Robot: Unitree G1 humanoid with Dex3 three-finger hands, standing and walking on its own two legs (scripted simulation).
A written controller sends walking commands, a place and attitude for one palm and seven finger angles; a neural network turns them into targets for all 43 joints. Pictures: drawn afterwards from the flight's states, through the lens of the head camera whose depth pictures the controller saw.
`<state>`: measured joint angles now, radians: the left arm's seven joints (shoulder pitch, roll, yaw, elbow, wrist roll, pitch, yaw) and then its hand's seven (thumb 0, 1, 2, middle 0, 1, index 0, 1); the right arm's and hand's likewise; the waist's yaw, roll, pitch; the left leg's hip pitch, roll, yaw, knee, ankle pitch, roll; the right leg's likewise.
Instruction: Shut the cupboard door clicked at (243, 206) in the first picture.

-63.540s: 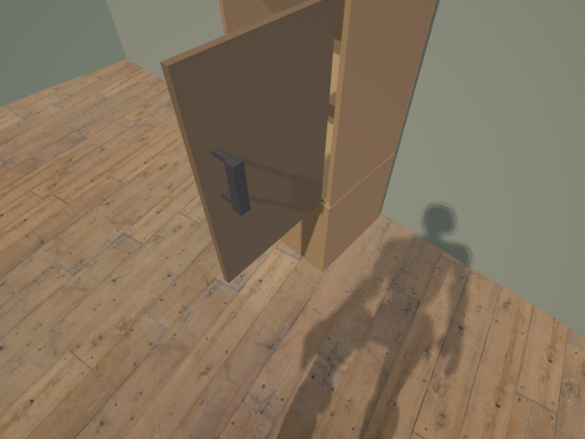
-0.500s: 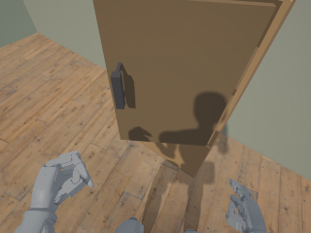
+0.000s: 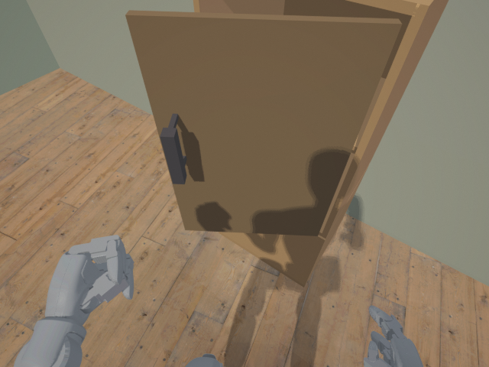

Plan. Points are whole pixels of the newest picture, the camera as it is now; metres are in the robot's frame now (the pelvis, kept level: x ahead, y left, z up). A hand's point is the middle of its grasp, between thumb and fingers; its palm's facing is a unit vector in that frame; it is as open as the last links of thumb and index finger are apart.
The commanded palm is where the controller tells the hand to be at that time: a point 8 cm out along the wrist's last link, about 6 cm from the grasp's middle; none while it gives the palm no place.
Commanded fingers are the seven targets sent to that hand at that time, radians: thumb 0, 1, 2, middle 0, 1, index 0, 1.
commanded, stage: raise the hand and make a fist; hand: left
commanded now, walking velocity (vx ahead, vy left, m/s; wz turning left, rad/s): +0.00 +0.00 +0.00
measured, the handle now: (177, 149) +0.49 +0.17 +0.07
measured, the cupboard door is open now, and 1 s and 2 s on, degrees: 32 32 32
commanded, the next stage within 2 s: bring the fist close to the handle in 0.22 s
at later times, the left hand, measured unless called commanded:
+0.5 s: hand (136, 272) +0.24 +0.17 +0.08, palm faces -0.01 -1.00 -0.03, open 3.1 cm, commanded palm +0.23 +0.22 +0.07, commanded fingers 0.00 0.90 0.90 -1.30 -1.50 -1.30 -1.50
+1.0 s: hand (167, 216) +0.33 +0.15 +0.08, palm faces -0.02 -1.00 -0.01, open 3.1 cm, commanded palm +0.32 +0.20 +0.07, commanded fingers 0.00 0.90 0.90 -1.30 -1.50 -1.30 -1.50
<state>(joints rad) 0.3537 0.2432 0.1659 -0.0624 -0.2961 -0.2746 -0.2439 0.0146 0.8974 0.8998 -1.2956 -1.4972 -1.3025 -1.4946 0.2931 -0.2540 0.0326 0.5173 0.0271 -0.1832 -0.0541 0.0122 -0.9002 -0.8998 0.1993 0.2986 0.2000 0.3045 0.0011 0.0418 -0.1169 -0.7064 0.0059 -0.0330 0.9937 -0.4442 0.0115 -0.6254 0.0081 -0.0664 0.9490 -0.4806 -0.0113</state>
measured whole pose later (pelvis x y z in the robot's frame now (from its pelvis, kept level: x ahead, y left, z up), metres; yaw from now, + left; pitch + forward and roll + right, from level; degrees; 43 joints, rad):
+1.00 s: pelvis +0.00 +0.00 +0.00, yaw -1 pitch +10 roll -1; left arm -0.13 0.20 0.13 0.33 -0.21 -0.29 -0.15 0.02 0.90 0.90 -1.30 -1.50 -1.30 -1.50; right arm 0.28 -0.26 0.02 0.59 0.03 -0.13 -0.04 0.01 -0.90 -0.90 0.20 0.30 0.20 0.30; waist -0.01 0.04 -0.10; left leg -0.72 0.01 -0.01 0.96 -0.42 0.01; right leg -0.66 0.01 -0.04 0.95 -0.47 -0.01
